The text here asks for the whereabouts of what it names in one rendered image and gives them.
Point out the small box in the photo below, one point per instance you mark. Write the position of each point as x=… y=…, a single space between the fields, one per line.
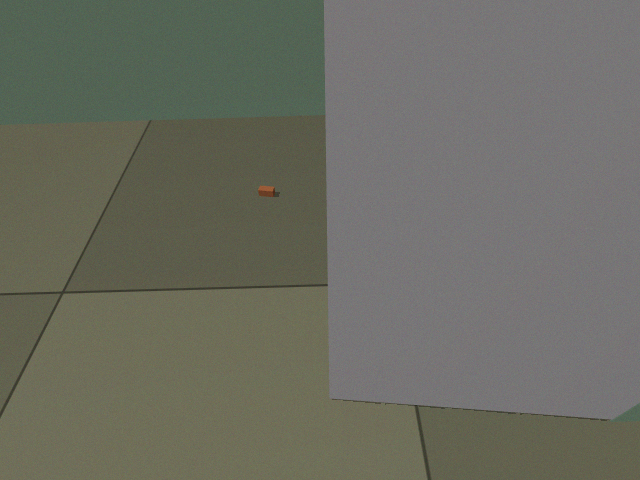
x=267 y=191

